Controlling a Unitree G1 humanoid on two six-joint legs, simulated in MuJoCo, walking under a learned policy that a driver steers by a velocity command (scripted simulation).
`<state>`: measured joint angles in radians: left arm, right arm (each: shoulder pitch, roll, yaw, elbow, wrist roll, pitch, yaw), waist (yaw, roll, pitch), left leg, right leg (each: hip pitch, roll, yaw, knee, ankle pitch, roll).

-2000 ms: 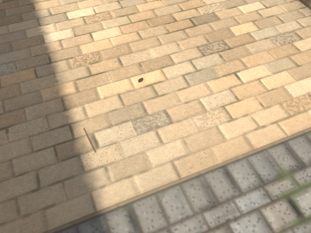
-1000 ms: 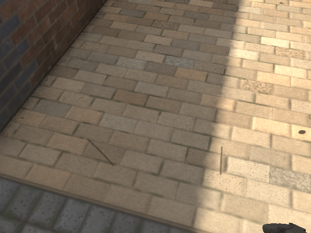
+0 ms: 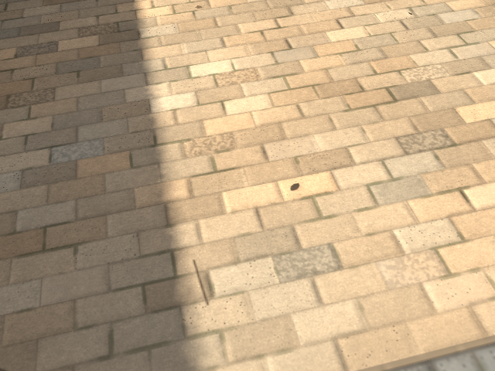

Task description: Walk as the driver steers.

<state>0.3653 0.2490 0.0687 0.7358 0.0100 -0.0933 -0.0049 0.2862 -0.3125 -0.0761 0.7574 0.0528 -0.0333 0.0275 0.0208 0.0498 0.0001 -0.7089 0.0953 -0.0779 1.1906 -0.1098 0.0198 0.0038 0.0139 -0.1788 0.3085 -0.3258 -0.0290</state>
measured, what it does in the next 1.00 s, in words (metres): walks ahead, turning left: left foot, then right foot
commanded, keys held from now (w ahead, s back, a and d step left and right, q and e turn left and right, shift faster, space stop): w+q+shift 0.40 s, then s+q+shift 0.20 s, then s+e+shift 0.20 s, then w+e+shift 0.20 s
